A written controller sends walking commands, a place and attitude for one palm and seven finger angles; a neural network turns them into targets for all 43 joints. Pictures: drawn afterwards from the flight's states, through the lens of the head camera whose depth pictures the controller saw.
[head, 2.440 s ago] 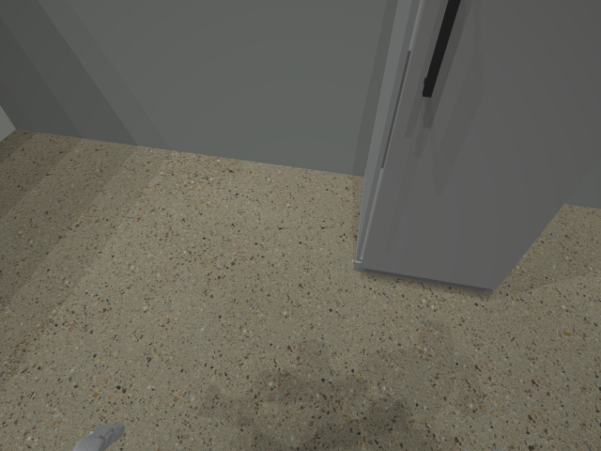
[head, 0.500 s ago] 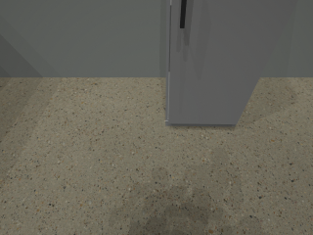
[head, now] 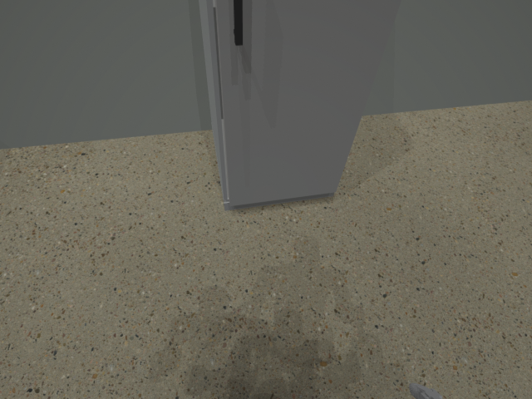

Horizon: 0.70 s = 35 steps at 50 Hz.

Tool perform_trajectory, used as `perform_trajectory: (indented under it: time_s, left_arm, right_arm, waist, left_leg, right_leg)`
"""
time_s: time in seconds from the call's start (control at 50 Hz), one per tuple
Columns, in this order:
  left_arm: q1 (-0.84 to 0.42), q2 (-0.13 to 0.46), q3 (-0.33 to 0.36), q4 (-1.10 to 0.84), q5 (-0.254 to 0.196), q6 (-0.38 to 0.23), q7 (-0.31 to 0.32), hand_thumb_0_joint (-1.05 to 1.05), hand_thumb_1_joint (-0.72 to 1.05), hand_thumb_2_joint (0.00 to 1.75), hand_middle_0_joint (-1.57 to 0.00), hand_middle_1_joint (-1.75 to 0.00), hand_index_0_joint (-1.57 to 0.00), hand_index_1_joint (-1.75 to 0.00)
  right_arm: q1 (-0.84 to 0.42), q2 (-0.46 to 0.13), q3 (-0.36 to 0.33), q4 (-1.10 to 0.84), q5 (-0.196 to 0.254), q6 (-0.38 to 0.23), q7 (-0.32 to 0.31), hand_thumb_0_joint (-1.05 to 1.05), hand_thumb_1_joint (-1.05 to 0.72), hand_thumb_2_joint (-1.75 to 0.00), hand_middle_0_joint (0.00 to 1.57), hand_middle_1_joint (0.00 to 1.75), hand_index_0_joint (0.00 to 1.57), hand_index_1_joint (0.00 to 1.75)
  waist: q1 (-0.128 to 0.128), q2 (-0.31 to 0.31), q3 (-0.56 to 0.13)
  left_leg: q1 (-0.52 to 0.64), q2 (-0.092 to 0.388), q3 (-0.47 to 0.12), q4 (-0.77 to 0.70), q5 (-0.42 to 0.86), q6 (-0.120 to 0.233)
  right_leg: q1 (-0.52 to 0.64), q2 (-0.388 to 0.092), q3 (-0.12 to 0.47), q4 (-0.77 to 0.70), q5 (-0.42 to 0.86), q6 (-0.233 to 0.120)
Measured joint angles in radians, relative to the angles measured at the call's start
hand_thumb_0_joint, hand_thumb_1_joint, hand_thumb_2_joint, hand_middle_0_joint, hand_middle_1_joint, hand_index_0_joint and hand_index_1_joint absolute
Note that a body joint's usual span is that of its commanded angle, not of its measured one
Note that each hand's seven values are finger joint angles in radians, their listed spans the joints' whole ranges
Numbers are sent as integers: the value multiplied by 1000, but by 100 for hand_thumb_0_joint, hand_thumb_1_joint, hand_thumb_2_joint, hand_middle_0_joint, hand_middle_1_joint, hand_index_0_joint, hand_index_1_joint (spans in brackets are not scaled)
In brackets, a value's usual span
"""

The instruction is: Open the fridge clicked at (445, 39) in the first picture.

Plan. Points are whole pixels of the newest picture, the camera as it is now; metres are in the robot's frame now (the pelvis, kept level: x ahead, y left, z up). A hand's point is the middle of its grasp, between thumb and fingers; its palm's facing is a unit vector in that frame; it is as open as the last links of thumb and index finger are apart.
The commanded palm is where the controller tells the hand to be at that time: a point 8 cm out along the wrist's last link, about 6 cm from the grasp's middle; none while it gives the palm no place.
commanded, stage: walk to a spot facing it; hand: left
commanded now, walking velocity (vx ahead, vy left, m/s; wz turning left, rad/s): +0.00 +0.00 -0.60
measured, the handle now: out of the picture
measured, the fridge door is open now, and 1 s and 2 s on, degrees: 0 0 0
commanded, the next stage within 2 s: turn to face it in 1.54 s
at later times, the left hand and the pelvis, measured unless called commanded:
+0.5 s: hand (188, 398) +0.14 +0.14 -0.15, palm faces -0.34 -0.90 -0.26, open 7.4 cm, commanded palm none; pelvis -0.04 -0.01 -0.01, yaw -20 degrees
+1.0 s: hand (181, 392) +0.15 +0.16 -0.18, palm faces -0.45 -0.88 -0.17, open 7.4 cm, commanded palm none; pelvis +0.08 -0.02 -0.01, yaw -35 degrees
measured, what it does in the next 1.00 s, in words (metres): steps on the spot, turning right: right foot, then left foot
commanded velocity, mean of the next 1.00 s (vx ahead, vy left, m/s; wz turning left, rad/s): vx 0.19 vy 0.00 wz -0.57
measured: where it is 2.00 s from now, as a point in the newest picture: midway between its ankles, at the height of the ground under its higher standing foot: (318, 381)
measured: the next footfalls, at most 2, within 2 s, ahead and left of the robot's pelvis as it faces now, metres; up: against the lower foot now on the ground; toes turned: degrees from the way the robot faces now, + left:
right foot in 0.46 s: -0.03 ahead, -0.13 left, +0.00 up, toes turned -24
left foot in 0.96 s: +0.21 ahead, +0.02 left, +0.00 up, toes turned -29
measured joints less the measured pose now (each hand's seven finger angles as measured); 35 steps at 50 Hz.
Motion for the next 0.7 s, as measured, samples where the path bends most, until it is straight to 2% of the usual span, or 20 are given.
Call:
perform_trajectory:
  time_s: [0.02, 0.04, 0.08, 0.14, 0.2, 0.28, 0.36, 0.4, 0.44, 0.46, 0.48, 0.5, 0.52, 0.56, 0.62, 0.7]
  left_arm:
    - [-6, 10, 4, 0, -4, 5, -2, 1, 91, 89, -20, -30, -20, -30]
    - [-13, 19, 11, 3, -5, 11, -3, 1, 91, 89, -20, -30, -20, -30]
    - [-18, 32, 23, 4, 2, 19, -11, 1, 91, 89, -20, -30, -20, -30]
    - [-17, 46, 36, -2, 9, 20, -25, 1, 91, 89, -20, -30, -20, -30]
    - [-14, 48, 37, -4, 7, 18, -31, 1, 91, 89, -20, -30, -20, -30]
    - [-27, 35, 29, 5, 1, 30, -34, 1, 91, 89, -19, -30, -20, -30]
    - [-60, 10, 16, 5, -2, 33, -37, 1, 91, 89, -19, -30, -20, -30]
    - [-76, -4, 10, -2, -4, 26, -38, 1, 91, 89, -19, -30, -20, -30]
    - [-88, -13, 3, -12, -4, 13, -39, 1, 91, 89, -19, -30, -20, -30]
    - [-93, -17, -1, -17, -2, -1, -38, 1, 91, 89, -20, -30, -20, -30]
    - [-101, -27, -5, -16, -2, -14, -32, 1, 91, 89, -20, -30, -20, -30]
    - [-105, -35, -11, -17, -5, -21, -26, 1, 91, 89, -20, -30, -20, -30]
    - [-103, -42, -14, -20, -8, -26, -21, 1, 91, 89, -20, -30, -20, -30]
    - [-85, -49, -16, -22, -11, -34, -13, 1, 91, 89, -20, -30, -20, -30]
    - [-43, -50, -19, -8, -11, -47, -9, 1, 91, 89, -20, -30, -20, -30]
    - [17, -53, -23, 22, -8, -62, -16, 1, 91, 89, -20, -30, -20, -30]
  right_arm:
    - [6, 8, 3, -4, -2, -10, -2, 0, -91, -90, 20, 30, 20, 30]
    - [14, 17, 7, -6, -5, -13, -3, 0, -91, -90, 20, 30, 20, 30]
    - [37, 30, 18, -9, -12, -8, -1, 0, -90, -90, 20, 30, 20, 30]
    - [70, 44, 26, -2, -20, -1, -2, 0, -90, -90, 20, 30, 20, 30]
    - [90, 50, 27, 4, -23, -6, -2, 0, -90, -90, 20, 30, 20, 30]
    - [112, 53, 21, 6, -25, -16, 3, 0, -90, -90, 20, 30, 20, 30]
    - [131, 43, 11, 20, -28, -13, 11, 0, -90, -90, 20, 30, 20, 30]
    - [139, 30, 3, 30, -29, -7, 15, 0, -90, -90, 20, 30, 20, 30]
    - [152, 13, -6, 37, -27, -2, 19, 0, -90, -90, 20, 30, 20, 30]
    - [162, 2, -9, 40, -24, 1, 21, 0, -90, -90, 20, 30, 20, 30]
    - [161, -11, -13, 47, -23, 12, 22, 0, -90, -90, 20, 30, 20, 30]
    - [160, -22, -15, 53, -23, 25, 21, 0, -90, -90, 20, 30, 20, 30]
    - [162, -28, -17, 60, -23, 37, 20, 0, -90, -90, 20, 30, 20, 30]
    - [162, -32, -18, 71, -27, 49, 26, 0, -91, -90, 20, 30, 20, 30]
    - [151, -32, -20, 67, -35, 42, 41, 1, -91, -90, 20, 30, 20, 30]
    - [125, -30, -26, 43, -38, 24, 50, 1, -91, -90, 20, 30, 20, 30]
  waist:
    - [-8, -11, -1]
    - [-11, -24, 1]
    - [-15, -29, -3]
    - [-15, -24, -10]
    - [-15, -14, -3]
    - [-31, 3, 20]
    - [-53, 26, 45]
    - [-63, 42, 54]
    - [-69, 57, 56]
    - [-70, 68, 54]
    - [-72, 89, 58]
    - [-77, 100, 61]
    - [-79, 104, 58]
    - [-72, 95, 43]
    - [-62, 73, 17]
    - [-54, 61, -11]
  left_leg:
    - [14, -5, 10, -40, 55, 26]
    - [18, -8, 25, -40, 71, 39]
    - [33, 7, 50, -47, 70, 45]
    - [63, 33, 84, -85, 79, 45]
    - [81, 53, 127, -100, 84, 47]
    - [90, 79, 181, -90, 76, 43]
    - [81, 112, 233, -55, 58, 28]
    - [69, 132, 259, -22, 42, 15]
    - [46, 156, 280, 35, 14, -4]
    - [21, 174, 283, 90, -7, -13]
    - [-18, 185, 249, 182, -72, -22]
    - [-61, 173, 199, 286, -127, -26]
    - [-100, 158, 158, 376, -148, -26]
    - [-160, 136, 117, 496, -114, -29]
    - [-216, 130, 93, 538, -12, -41]
    - [-252, 131, 70, 492, 74, -55]
  right_leg:
    - [-19, 0, 5, 39, -35, 5]
    - [-46, -4, -10, 118, -131, 15]
    - [-112, -10, -70, 337, -245, 40]
    - [-170, -44, -130, 607, -242, 64]
    - [-161, -94, -161, 674, -236, 79]
    - [-99, -150, -195, 564, -274, 87]
    - [-27, -172, -238, 391, -302, 75]
    - [15, -169, -258, 301, -298, 62]
    - [75, -161, -278, 169, -225, 45]
    - [98, -152, -284, 114, -205, 12]
    - [87, -136, -285, 129, -208, -11]
    - [82, -128, -284, 145, -211, -23]
    - [87, -124, -282, 141, -209, -29]
    - [113, -117, -265, 98, -188, -34]
    - [156, -106, -228, 15, -147, -39]
    - [197, -88, -184, -58, -118, -44]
